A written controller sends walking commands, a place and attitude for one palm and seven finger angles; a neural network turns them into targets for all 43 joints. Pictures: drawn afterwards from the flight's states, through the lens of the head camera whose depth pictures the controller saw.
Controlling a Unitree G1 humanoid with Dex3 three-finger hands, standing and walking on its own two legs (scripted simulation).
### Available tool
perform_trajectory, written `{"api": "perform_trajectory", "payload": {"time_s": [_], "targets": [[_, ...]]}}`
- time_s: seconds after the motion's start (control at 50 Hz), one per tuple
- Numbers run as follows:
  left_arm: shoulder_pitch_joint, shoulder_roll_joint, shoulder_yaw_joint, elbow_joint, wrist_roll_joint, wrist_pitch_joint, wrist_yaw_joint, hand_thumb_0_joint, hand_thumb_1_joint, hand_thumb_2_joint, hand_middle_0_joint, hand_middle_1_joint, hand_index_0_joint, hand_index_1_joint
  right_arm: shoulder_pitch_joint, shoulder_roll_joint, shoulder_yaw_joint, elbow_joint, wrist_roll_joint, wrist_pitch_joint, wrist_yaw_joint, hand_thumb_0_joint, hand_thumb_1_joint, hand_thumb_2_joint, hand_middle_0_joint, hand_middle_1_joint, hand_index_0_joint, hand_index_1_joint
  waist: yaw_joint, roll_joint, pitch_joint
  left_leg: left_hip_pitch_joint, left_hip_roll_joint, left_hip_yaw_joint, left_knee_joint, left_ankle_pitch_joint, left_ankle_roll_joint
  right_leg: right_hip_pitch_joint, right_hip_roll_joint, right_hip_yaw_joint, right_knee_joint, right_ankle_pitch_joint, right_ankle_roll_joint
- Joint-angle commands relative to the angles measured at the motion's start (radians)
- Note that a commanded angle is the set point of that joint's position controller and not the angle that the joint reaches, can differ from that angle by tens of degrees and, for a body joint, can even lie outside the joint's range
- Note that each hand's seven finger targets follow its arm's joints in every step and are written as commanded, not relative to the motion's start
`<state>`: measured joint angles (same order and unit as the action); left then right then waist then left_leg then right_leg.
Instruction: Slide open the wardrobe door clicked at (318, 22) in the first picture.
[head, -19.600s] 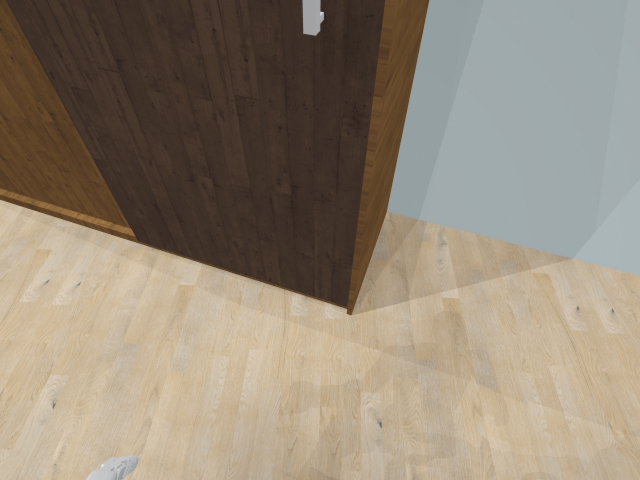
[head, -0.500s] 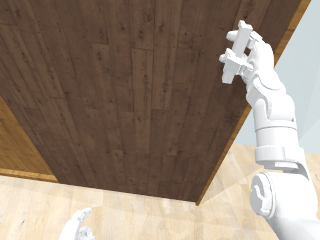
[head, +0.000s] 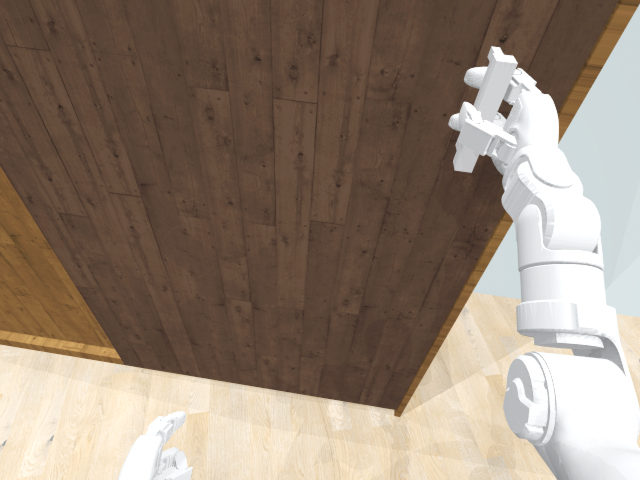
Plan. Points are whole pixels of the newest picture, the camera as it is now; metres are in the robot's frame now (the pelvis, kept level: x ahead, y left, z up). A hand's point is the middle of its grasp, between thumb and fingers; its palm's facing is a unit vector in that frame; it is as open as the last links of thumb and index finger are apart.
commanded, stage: grip the handle and tug to test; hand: right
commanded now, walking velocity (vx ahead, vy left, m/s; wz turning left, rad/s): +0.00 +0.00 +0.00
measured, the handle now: (478, 110) +0.49 -0.14 +0.26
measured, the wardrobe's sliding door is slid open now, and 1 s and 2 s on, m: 0.00 0.01 0.07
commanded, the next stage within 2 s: tug the door sideways, standing still in 0.20 s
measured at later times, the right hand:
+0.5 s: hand (468, 126) +0.44 -0.11 +0.27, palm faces +0.07 +1.00 +0.00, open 6.0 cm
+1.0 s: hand (457, 126) +0.44 -0.10 +0.27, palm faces +0.12 +0.99 -0.07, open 6.1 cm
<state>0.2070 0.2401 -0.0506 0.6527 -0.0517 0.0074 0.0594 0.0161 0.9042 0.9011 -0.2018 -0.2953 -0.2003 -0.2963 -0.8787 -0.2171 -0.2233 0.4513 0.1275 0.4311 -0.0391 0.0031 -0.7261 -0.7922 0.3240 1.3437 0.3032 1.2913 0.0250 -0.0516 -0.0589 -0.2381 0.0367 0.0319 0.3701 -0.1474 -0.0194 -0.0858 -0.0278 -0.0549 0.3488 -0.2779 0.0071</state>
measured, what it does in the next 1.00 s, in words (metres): stands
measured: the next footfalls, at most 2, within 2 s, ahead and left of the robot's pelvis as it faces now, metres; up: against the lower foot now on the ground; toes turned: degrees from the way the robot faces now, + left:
right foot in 1.72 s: +0.05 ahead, -0.05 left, +0.00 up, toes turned -18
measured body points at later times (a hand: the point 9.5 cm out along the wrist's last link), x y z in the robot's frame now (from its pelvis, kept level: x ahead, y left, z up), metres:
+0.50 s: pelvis +0.02 +0.00 +0.00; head +0.02 +0.01 +0.45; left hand +0.21 +0.22 -0.10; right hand +0.43 -0.16 +0.27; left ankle +0.03 +0.13 -0.74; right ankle -0.06 -0.12 -0.74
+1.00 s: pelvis -0.01 +0.00 -0.01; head -0.01 +0.01 +0.44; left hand +0.12 +0.21 -0.13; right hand +0.43 -0.15 +0.27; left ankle +0.03 +0.13 -0.74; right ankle -0.06 -0.12 -0.74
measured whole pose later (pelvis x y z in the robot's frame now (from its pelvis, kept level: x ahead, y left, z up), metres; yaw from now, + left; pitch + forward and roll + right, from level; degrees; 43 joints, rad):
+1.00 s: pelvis -0.01 +0.00 -0.01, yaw -5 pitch +2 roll +0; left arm 0.27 0.20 -0.04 0.78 -0.03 -0.10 0.02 0.02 0.90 0.90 -0.20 -0.30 -0.20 -0.30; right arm -1.12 -0.12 -0.05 0.73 0.13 0.34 -0.19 -0.01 -0.76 -0.81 0.31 1.35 0.21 1.39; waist -0.03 -0.03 -0.04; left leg -0.30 0.08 0.09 0.46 -0.18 -0.02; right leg -0.19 0.01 0.02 0.46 -0.30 0.00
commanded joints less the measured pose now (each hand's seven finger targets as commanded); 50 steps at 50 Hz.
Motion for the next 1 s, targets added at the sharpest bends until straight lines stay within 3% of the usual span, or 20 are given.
{"api": "perform_trajectory", "payload": {"time_s": [0.0,0.2,0.22,0.28,0.34,0.4,0.44,0.5,0.56,0.6,0.68,0.76,0.78,0.82,0.88,0.9,0.94,0.98], "targets": [[-0.136,0.105,0.04,-0.171,0.001,-0.05,0.007,0.0,0.9,0.9,-0.2,-0.3,-0.2,-0.3,-0.381,-0.2,-0.058,-0.3,0.013,-0.05,0.011,0.0,-0.9,-0.9,0.45,1.4,0.45,1.4,-0.066,0.093,-0.378,0.336,-0.019,0.022,0.046,0.442,0.054,-0.018,0.017,0.012,-0.001,0.492,-0.025],[-0.174,0.1,0.044,-0.198,-0.001,-0.04,-0.015,0.0,0.9,0.9,-0.2,-0.3,-0.2,-0.3,-0.231,-0.138,-0.031,-0.496,0.032,0.008,0.021,0.0,-0.9,-0.9,0.45,1.4,0.45,1.4,-0.081,0.087,-0.413,0.37,-0.024,0.028,0.072,0.564,0.052,0.008,0.017,0.004,0.024,0.618,-0.023],[-0.168,0.102,0.044,-0.193,0.001,-0.039,-0.016,0.0,0.9,0.9,-0.2,-0.3,-0.2,-0.3,-0.225,-0.164,-0.056,-0.504,0.033,0.015,0.018,0.0,-0.9,-0.9,0.45,1.4,0.45,1.4,-0.082,0.1,-0.411,0.375,-0.025,0.029,0.073,0.576,0.052,0.005,0.016,0.006,0.025,0.624,-0.022],[-0.184,0.103,0.043,-0.199,-0.001,-0.031,-0.02,0.0,0.9,0.9,-0.2,-0.3,-0.2,-0.3,-0.189,-0.158,-0.051,-0.537,0.034,0.039,0.021,0.0,-0.9,-0.9,0.45,1.4,0.45,1.4,-0.09,0.09,-0.409,0.375,-0.026,0.031,0.079,0.579,0.054,0.004,0.017,0.008,0.03,0.645,-0.02],[-0.168,0.1,0.042,-0.161,0.0,-0.041,-0.011,0.0,0.9,0.9,-0.2,-0.3,-0.2,-0.3,-0.362,-0.072,0.041,-0.45,0.032,0.068,0.01,0.0,-0.9,-0.9,0.45,1.4,0.45,1.4,-0.038,0.128,-0.35,0.291,-0.031,0.037,0.067,0.527,0.046,0.015,0.019,0.012,0.037,0.574,-0.024],[-0.137,0.098,0.044,-0.122,0.004,-0.053,-0.003,0.0,0.9,0.9,-0.2,-0.3,-0.2,-0.3,-0.529,-0.022,0.09,-0.361,0.016,0.082,-0.023,0.0,-0.9,-0.9,0.45,1.4,0.45,1.4,-0.004,0.082,-0.322,0.231,-0.031,0.041,0.072,0.503,0.048,0.031,0.02,0.022,0.057,0.586,-0.024],[-0.124,0.087,0.045,-0.108,0.009,-0.059,-0.004,0.0,0.9,0.9,-0.2,-0.3,-0.2,-0.3,-0.552,0.031,0.122,-0.315,0.009,0.086,-0.035,0.0,-0.9,-0.9,0.45,1.4,0.45,1.4,-0.001,0.04,-0.35,0.219,-0.03,0.042,0.087,0.532,0.049,0.047,0.028,0.021,0.077,0.626,-0.02],[-0.11,0.083,0.049,-0.098,0.013,-0.065,-0.008,0.0,0.9,0.9,-0.2,-0.3,-0.2,-0.3,-0.629,0.076,0.168,-0.302,0.003,0.048,-0.044,0.0,-0.9,-0.9,0.45,1.4,0.45,1.4,0.01,0.045,-0.395,0.216,-0.027,0.046,0.103,0.534,0.051,0.068,0.024,0.039,0.091,0.677,-0.013],[-0.104,0.075,0.047,-0.086,0.015,-0.067,-0.012,0.0,0.9,0.9,-0.2,-0.3,-0.2,-0.3,-0.681,0.132,0.214,-0.24,-0.003,0.017,-0.04,0.0,-0.9,-0.9,0.45,1.4,0.45,1.4,0.025,0.047,-0.372,0.175,-0.028,0.049,0.104,0.497,0.05,0.079,0.021,0.048,0.095,0.669,-0.008],[-0.101,0.076,0.046,-0.087,0.016,-0.069,-0.012,0.0,0.9,0.9,-0.2,-0.3,-0.2,-0.3,-0.692,0.162,0.232,-0.198,0.005,-0.003,-0.035,0.0,-0.9,-0.9,0.45,1.4,0.45,1.4,0.027,0.082,-0.371,0.164,-0.03,0.052,0.105,0.463,0.049,0.078,0.018,0.06,0.092,0.649,-0.01],[-0.092,0.074,0.045,-0.075,0.018,-0.082,-0.017,0.0,0.9,0.9,-0.2,-0.3,-0.2,-0.3,-0.797,0.193,0.265,-0.163,0.006,-0.048,-0.031,0.0,-0.9,-0.9,0.45,1.4,0.45,1.4,0.039,0.008,-0.385,0.124,-0.03,0.048,0.105,0.406,0.054,0.102,0.015,0.072,0.096,0.634,0.004],[-0.07,0.068,0.041,-0.056,0.018,-0.106,-0.022,0.0,0.9,0.9,-0.2,-0.3,-0.2,-0.3,-0.864,0.255,0.304,-0.086,0.018,-0.088,-0.033,0.0,-0.9,-0.9,0.45,1.4,0.45,1.4,0.058,0.033,-0.361,0.087,-0.034,0.053,0.104,0.345,0.055,0.083,0.013,0.086,0.092,0.562,0.012],[-0.068,0.074,0.043,-0.056,0.018,-0.113,-0.023,0.0,0.9,0.9,-0.2,-0.3,-0.2,-0.3,-0.856,0.259,0.306,-0.064,0.023,-0.1,-0.033,0.0,-0.9,-0.9,0.45,1.4,0.45,1.4,0.051,0.026,-0.359,0.078,-0.035,0.053,0.102,0.315,0.055,0.083,0.011,0.093,0.088,0.545,0.012],[-0.057,0.068,0.041,-0.043,0.019,-0.128,-0.025,0.0,0.9,0.9,-0.2,-0.3,-0.2,-0.3,-0.901,0.295,0.333,-0.047,0.026,-0.121,-0.038,0.0,-0.9,-0.9,0.45,1.4,0.45,1.4,0.063,0.002,-0.358,0.06,-0.034,0.054,0.102,0.283,0.058,0.08,0.013,0.098,0.086,0.503,0.019],[-0.036,0.079,0.048,-0.028,0.022,-0.151,-0.025,0.0,0.9,0.9,-0.2,-0.3,-0.2,-0.3,-0.918,0.276,0.314,-0.017,0.03,-0.154,-0.043,0.0,-0.9,-0.9,0.45,1.4,0.45,1.4,0.058,0.015,-0.377,0.055,-0.037,0.055,0.104,0.262,0.059,0.077,0.013,0.106,0.085,0.489,0.024],[-0.035,0.075,0.046,-0.024,0.019,-0.156,-0.026,0.0,0.9,0.9,-0.2,-0.3,-0.2,-0.3,-0.935,0.282,0.323,-0.016,0.03,-0.162,-0.044,0.0,-0.9,-0.9,0.45,1.4,0.45,1.4,0.062,-0.017,-0.376,0.047,-0.035,0.052,0.104,0.25,0.061,0.078,0.011,0.106,0.085,0.481,0.028],[-0.019,0.073,0.046,-0.011,0.021,-0.171,-0.026,0.0,0.9,0.9,-0.2,-0.3,-0.2,-0.3,-0.935,0.299,0.328,0.021,0.034,-0.173,-0.046,0.0,-0.9,-0.9,0.45,1.4,0.45,1.4,0.069,0.011,-0.356,0.039,-0.037,0.055,0.103,0.245,0.06,0.06,0.017,0.104,0.084,0.442,0.026],[-0.012,0.082,0.048,-0.008,0.022,-0.182,-0.024,0.0,0.9,0.9,-0.2,-0.3,-0.2,-0.3,-0.918,0.284,0.313,0.036,0.037,-0.186,-0.048,0.0,-0.9,-0.9,0.45,1.4,0.45,1.4,0.056,0.035,-0.358,0.049,-0.037,0.058,0.102,0.23,0.058,0.046,0.017,0.107,0.075,0.424,0.023]]}}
